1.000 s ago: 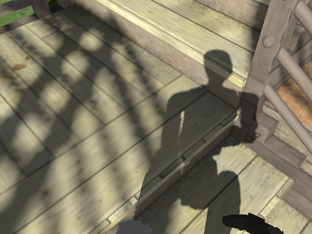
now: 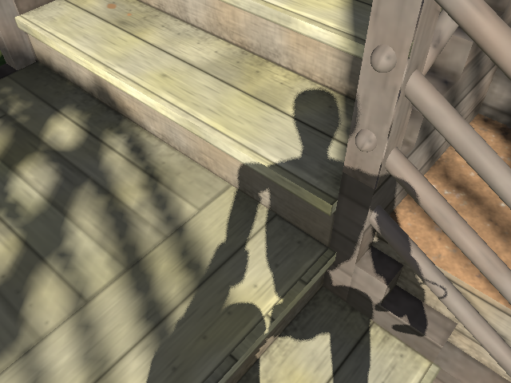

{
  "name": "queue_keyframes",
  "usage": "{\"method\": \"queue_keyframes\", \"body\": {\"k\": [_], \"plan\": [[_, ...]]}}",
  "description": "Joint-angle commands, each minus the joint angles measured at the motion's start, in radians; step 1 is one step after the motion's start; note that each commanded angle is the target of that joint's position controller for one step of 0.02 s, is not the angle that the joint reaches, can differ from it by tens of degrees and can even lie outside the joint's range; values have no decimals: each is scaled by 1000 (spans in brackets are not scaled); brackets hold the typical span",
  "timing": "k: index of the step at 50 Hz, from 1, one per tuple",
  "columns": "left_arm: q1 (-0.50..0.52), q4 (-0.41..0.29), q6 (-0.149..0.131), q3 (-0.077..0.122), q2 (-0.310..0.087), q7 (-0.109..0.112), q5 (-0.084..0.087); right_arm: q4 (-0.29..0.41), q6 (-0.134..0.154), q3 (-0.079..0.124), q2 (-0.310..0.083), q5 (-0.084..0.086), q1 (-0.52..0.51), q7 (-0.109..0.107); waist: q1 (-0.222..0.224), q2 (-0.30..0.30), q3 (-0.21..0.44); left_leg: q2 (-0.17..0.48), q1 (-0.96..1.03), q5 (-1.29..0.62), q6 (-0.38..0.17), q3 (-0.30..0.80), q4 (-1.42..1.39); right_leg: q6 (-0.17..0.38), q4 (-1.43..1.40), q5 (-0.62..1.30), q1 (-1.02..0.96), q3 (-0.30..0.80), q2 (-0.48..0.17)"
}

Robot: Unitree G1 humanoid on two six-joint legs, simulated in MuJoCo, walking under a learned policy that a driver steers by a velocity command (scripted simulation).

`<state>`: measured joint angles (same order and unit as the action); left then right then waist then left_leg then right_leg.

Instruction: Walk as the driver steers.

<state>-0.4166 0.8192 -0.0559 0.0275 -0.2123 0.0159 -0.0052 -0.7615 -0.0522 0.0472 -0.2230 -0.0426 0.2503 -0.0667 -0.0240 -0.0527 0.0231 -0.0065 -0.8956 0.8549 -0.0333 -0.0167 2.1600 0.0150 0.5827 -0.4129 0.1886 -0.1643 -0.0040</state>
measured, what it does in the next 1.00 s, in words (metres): climbs, turning left: left foot 0.17 m higher, then right foot 0.19 m higher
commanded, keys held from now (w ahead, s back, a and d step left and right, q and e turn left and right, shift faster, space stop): w+q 0.52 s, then w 0.34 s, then w+e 0.14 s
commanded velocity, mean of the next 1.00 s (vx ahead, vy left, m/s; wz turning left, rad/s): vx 0.43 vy -0.01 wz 0.39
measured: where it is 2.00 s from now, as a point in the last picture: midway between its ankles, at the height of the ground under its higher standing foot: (192, 110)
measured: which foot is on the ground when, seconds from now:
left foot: up 0.00-0.24, down 0.26-0.76, up 0.78-1.00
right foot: down 0.00-0.28, up 0.30-0.56, down 0.58-0.64, up 0.66-0.72, down 0.74-1.00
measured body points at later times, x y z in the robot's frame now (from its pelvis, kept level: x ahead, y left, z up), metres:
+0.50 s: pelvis +0.24 +0.04 +0.16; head +0.23 +0.04 +0.61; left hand +0.43 +0.29 +0.10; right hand +0.19 -0.19 +0.01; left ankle +0.19 +0.12 -0.56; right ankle +0.35 -0.10 -0.35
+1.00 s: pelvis +0.51 +0.05 +0.19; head +0.54 +0.07 +0.64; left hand +0.31 +0.25 +0.06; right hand +0.70 -0.07 +0.07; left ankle +0.57 +0.21 -0.32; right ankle +0.42 -0.11 -0.55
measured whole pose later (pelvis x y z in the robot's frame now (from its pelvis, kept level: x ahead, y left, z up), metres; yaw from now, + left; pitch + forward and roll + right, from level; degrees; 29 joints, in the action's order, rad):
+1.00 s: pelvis +0.51 +0.05 +0.19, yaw +20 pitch +8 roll +3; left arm -0.54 1.14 -0.02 0.06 -0.23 -0.11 -0.09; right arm -0.67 -0.10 -0.06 -0.09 0.00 0.16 0.08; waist -0.06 0.06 0.08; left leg -0.03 -1.24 0.45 -0.10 -0.04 1.72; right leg 0.00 0.13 -0.25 0.01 -0.09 -0.10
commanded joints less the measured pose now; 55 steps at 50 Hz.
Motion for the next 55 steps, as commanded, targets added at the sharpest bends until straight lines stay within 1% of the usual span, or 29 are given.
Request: {"method": "queue_keyframes", "body": {"k": [1, 4, 7, 8, 9, 11, 13, 14, 15, 16, 17, 20, 23, 25, 29, 32, 36, 37, 39, 40, 41, 43, 44, 45, 46, 47, 51, 54, 55], "plan": [[-14, 38, -21, -18, -79, -70, -93, 224, 57, -35, -31, 31, -55, 89, -68, 110, -53, 72, -590, -324, -71, 365, 122, 424, -399, 322, -107, 774, -653], [-31, 95, -29, -22, -82, -106, -141, 160, 79, -51, 26, -24, -49, 183, -52, -25, -73, -14, -736, -585, -151, 153, 287, 299, -375, 169, -138, 300, -377], [-119, 131, -44, -43, -62, -59, -151, 195, 78, -77, 38, 33, -252, 202, -21, 99, 3, 58, -515, -687, -160, -34, 96, 196, -409, 367, 1, 36, -219], [-41, 90, -51, -10, -87, -11, 9, 231, 53, -54, 61, 2, -396, 84, 30, 84, -69, 20, -343, -399, -67, -97, -108, 177, -503, 472, 15, -11, -214], [66, 71, -46, -19, -133, -45, -72, 269, 49, -86, 13, 54, -381, 161, -131, 104, 73, 37, 3, -493, -110, -156, -495, 178, -440, 1259, 228, -43, -169], [20, 49, -60, 26, -302, -79, -76, 236, 1, -102, 10, 87, -315, 189, -90, 331, 139, -88, 290, -503, -10, -186, -783, 293, -393, 1942, 122, 30, -333], [131, -21, -54, 87, -415, -86, -74, 149, 22, -62, -100, 78, -53, 159, -150, 258, 132, -225, 386, -587, -62, -244, -1282, 256, -84, 2062, -156, -35, -296], [87, -79, -38, 49, -243, -123, -145, 62, 12, -19, -189, 33, 296, 93, -158, 6, 428, -83, 1020, -1239, -283, 100, -1207, 145, 420, 1697, 255, -5, -281], [-4, -22, -5, 12, -132, -194, -175, -59, 16, -4, -272, -26, 490, 97, -154, -108, 532, 114, 1123, -892, -496, 747, -1542, 106, 816, 327, 596, 199, -17], [148, -80, 11, -8, -73, -181, -92, -73, 44, 17, -263, -37, 544, 117, -240, -92, 254, 194, 941, -193, -356, 867, -1710, 141, 1104, 376, 863, 414, 40], [277, -113, -6, -12, -33, -144, -40, -103, 68, 3, -194, -12, 471, 127, -200, -95, -2, 181, 705, -34, -307, 847, -1715, 163, 1278, 377, 1031, 361, 42], [294, -153, -8, -52, 41, -61, -67, -180, 111, -78, 89, -11, 127, 162, 56, 73, 47, 108, 423, -317, -260, 608, -1681, 221, 1368, 276, 993, 375, -18], [346, -180, 16, -56, 11, -56, -30, -158, 136, -55, 20, -37, -6, 163, 99, 38, 38, 27, 200, -396, -196, 348, -1780, 161, 1202, 237, 863, 192, -32], [389, -171, 14, -66, 31, -68, -70, -143, 180, -65, -1, -34, 47, 140, 94, -1, 27, -8, 78, -502, -165, 306, -1796, 122, 1196, 310, 743, 111, -59], [554, -239, 13, -82, 26, -68, -56, -232, 194, -62, -32, -6, 278, 105, 4, -34, 26, 98, 480, -923, -168, 347, -1739, 68, 1030, 198, 868, 135, -88], [824, -330, 26, -81, 32, -56, -99, -302, 162, -49, -36, 35, 551, 106, -132, -48, 121, 76, 921, -1290, -198, 391, -1650, 50, 652, -197, 987, -19, 1], [511, -155, 40, -29, -13, -41, -1, -226, 138, 27, -207, 72, 362, 103, 69, -74, 60, 54, 893, -1763, -132, 355, -1555, -39, -416, 765, 158, 19, 70], [322, -86, 26, -15, -11, -36, -14, -275, 124, 24, -138, 13, 506, 140, 74, 21, 149, 20, 731, -1727, -108, 305, -1360, 30, -359, 827, -229, 36, 7], [-185, 112, 3, 50, -166, -66, -63, -200, 149, -32, 72, -6, 462, 199, 126, 414, 395, -165, -67, -194, 21, 59, -285, 434, 64, 1877, -940, 361, -450], [-332, 206, 4, 81, -205, -66, -120, -95, 142, -34, 80, 16, 216, 215, 194, 192, 297, -144, -341, -211, -55, 90, 224, 380, -34, 1699, -810, 425, -521], [-312, 243, 6, 63, -120, -68, -120, 16, 132, -55, 138, 51, -27, 194, 196, 261, 172, -108, -647, -118, -129, 90, 456, 305, -86, 1389, -773, 355, -499], [-200, 301, -2, 1, 84, -94, -105, 126, 96, -61, 110, 25, -179, 140, 93, 158, 87, -87, -866, -52, -226, 103, 505, 232, -139, 1070, -646, 268, -418], [-76, 208, -25, 55, -89, -10, 47, 226, 100, -46, 119, 5, -434, 42, 109, 142, -185, -90, -734, 8, -141, 200, 325, 178, -334, 965, -329, 230, -396], [125, 184, -31, 19, -58, 1, 82, 300, 93, -57, 104, 11, -384, 37, -75, 78, -300, -19, -483, -14, -111, 193, -64, 107, -446, 913, 80, 104, -363], [325, 126, -22, 8, -76, 2, 66, 298, 72, -51, 75, 30, -240, 40, -232, 39, -304, -3, -141, -154, -77, 68, -441, 66, -550, 922, 381, -41, -268], [613, 8, -27, 45, -211, -147, -126, 281, 0, -40, -71, 53, -90, 117, -323, 106, 203, -9, 352, -543, -81, -51, -463, 162, -629, 596, 638, 38, -194], [264, 86, -37, 74, -261, -153, -74, 202, -59, -110, -25, -13, -133, 158, -161, 140, 170, -29, -111, -286, -53, -113, -867, 223, -454, 1597, -205, 99, -326], [2, 181, -6, 53, -193, -152, -80, 122, -31, -90, -57, 18, 0, 110, -120, 365, 296, -103, 135, -552, -151, -29, -1017, 218, -106, 1895, -315, 111, -292], [-78, 170, -8, 47, -165, -172, -111, 50, 0, -84, -98, 58, 115, 108, -117, 159, 422, -3, 544, -518, -255, 242, -1164, 173, 107, 1601, 31, 149, -209]]}}
Keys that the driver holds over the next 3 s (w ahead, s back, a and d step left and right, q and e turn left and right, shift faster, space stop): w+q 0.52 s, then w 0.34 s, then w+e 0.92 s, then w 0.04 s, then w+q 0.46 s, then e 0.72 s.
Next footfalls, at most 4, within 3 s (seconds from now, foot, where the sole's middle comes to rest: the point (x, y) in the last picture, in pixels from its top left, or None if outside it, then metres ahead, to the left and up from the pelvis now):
0.26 left None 0.22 0.12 -0.59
0.58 right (305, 345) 0.46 -0.07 -0.40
0.74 right None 0.46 -0.11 -0.59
1.08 left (159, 276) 0.64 0.23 -0.43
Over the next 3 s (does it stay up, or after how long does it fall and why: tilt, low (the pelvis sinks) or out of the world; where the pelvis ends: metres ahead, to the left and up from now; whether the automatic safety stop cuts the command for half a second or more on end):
stays up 1.32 0.24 0.61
